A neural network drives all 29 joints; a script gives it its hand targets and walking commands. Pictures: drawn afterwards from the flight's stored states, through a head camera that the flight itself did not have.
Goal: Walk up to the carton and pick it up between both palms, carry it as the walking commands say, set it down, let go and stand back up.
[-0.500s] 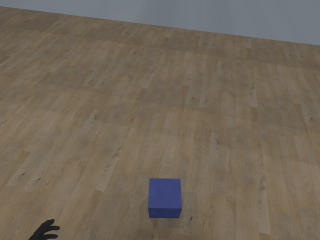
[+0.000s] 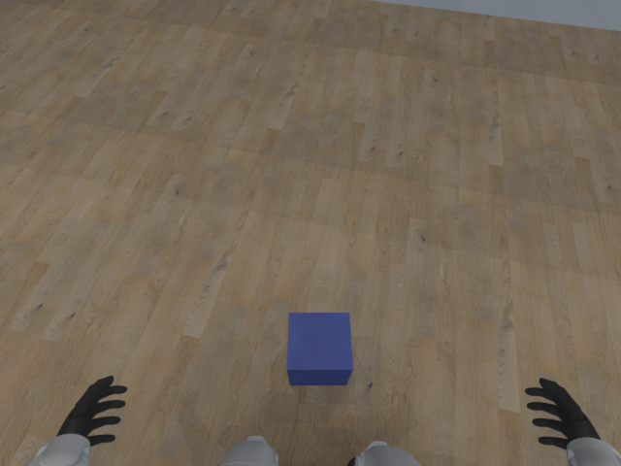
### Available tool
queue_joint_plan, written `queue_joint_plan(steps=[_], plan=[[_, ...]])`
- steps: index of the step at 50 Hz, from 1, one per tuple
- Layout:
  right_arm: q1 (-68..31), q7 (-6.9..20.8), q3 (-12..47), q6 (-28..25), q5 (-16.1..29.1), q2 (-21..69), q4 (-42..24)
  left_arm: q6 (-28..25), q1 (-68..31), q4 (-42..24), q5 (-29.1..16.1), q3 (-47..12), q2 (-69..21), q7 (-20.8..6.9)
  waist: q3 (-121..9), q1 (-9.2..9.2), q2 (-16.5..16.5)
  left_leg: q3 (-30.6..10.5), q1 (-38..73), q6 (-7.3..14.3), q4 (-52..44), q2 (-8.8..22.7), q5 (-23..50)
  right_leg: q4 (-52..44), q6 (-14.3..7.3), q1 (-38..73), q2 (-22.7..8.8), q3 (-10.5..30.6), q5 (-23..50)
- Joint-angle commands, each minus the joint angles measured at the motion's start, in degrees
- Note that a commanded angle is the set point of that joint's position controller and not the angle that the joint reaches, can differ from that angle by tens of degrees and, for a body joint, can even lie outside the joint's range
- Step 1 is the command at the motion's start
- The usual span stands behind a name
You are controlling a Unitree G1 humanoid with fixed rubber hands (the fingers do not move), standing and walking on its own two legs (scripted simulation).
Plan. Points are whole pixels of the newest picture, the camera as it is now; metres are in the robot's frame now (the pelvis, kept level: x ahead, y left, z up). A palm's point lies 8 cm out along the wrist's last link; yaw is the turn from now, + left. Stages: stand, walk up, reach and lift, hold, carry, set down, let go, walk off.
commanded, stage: reach and lift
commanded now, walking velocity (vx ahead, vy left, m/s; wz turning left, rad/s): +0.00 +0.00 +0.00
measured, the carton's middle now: (318, 350) +0.44 +0.00 -0.65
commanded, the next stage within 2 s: none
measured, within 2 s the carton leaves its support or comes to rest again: neither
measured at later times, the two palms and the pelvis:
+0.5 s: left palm (149, 371) +0.26 +0.26 -0.13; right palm (498, 374) +0.26 -0.26 -0.13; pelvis +0.01 +0.02 -0.04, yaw -1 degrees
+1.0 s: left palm (204, 308) +0.37 +0.21 -0.18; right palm (435, 307) +0.39 -0.20 -0.18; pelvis -0.04 +0.01 -0.09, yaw +0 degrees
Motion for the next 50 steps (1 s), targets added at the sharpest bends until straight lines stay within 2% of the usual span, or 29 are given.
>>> queue_joint_plan(steps=[1,6,9,12,15,19,25,36,42,50], plan=[[1.2,0.3,-2.6,0.5,-1.0,-8.5,-6.3,0.1,-0.4,-6.3,-0.7,3.5,7.6,1.0,-10.8,0.04,-0.1,3.6,6.4,0.1,-3.0,-5.4,-0.8,-9.0,0.5,-2.0,1.7,3.0,-4.9],[-2.3,1.3,-4.1,-0.8,-0.3,-8.8,-8.2,-0.9,-2.4,-10.0,-1.4,2.9,2.7,2.7,-18.7,-0.11,1.9,1.9,2.9,-1.3,1.0,-4.5,9.5,-1.1,0.0,-1.9,3.2,2.1,7.0],[-3.1,1.6,-4.0,-1.4,0.2,-8.4,-7.5,-1.3,-1.9,-10.1,-0.9,2.5,0.8,3.8,-22.3,-0.05,1.8,1.0,0.9,-1.9,3.3,-4.5,15.4,2.7,0.1,-3.5,3.6,1.5,12.3],[-4.5,1.7,-3.4,-2.1,0.8,-7.8,-6.9,-1.7,-2.2,-9.8,-0.6,2.0,-0.9,4.8,-25.7,0.56,1.1,0.6,-1.0,-2.5,5.4,-4.4,21.4,5.6,0.5,-6.6,3.9,1.2,15.5],[-6.3,1.6,-2.8,-2.6,1.2,-7.1,-6.2,-1.7,-3.7,-9.7,-0.7,1.2,-2.3,5.6,-28.4,0.81,0.6,0.3,-3.0,-2.7,6.9,-4.4,24.0,7.3,0.9,-10.3,4.0,1.2,16.1],[-10.2,0.9,-2.3,-2.7,2.0,-5.5,-5.3,-1.6,-7.9,-10.0,-1.3,0.3,-3.4,6.2,-31.2,0.62,0.4,0.3,-6.4,-2.6,8.5,-4.2,22.3,8.5,1.0,-14.8,3.7,1.5,15.2],[-18.6,-0.3,-1.8,-2.0,3.0,-3.4,-3.9,-1.3,-16.4,-9.1,-1.6,0.5,-3.5,6.1,-34.3,0.67,0.2,1.2,-15.1,-2.1,10.6,-4.4,13.1,9.5,1.1,-17.5,3.2,2.0,12.3],[-40.6,-1.9,-1.6,0.1,4.2,-0.9,0.2,0.5,-36.6,-4.8,-3.4,1.7,-4.1,6.1,-42.5,1.23,-0.6,3.4,-28.6,-1.3,13.4,-5.3,1.2,12.1,0.9,-21.9,3.3,2.0,4.4],[-50.1,-3.0,-2.5,-0.7,4.2,0.5,4.9,-0.8,-46.7,-0.6,-3.7,3.2,-4.6,6.5,-48.2,0.92,-0.6,3.6,-33.4,-1.0,15.1,-6.0,0.8,13.6,1.1,-24.9,3.7,2.1,4.1],[-62.5,-4.4,-4.0,-3.9,5.2,2.6,8.0,-4.4,-58.7,3.5,-3.4,5.1,-6.7,7.9,-58.2,0.34,-0.1,3.0,-37.2,-0.7,17.5,-6.8,5.5,16.0,1.4,-30.2,4.7,2.6,7.9]])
